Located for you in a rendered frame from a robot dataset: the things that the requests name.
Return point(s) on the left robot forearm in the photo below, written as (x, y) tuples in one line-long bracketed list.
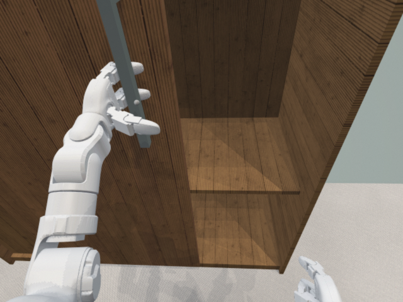
[(74, 185)]

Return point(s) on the robot left hand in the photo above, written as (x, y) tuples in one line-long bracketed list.
[(100, 98)]

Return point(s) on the left robot upper arm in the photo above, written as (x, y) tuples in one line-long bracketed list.
[(64, 275)]

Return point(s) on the robot right hand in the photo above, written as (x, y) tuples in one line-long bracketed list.
[(323, 289)]

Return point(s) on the handle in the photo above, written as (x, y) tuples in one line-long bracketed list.
[(116, 38)]

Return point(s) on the wardrobe door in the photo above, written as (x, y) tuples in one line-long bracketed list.
[(50, 50), (14, 236)]

